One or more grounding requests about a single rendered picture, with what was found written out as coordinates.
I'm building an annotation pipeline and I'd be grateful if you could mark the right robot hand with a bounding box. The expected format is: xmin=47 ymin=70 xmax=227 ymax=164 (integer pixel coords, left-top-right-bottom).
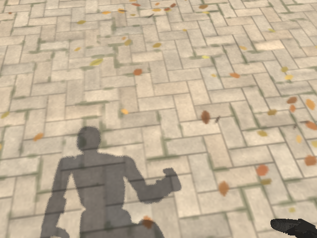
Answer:
xmin=270 ymin=218 xmax=317 ymax=238

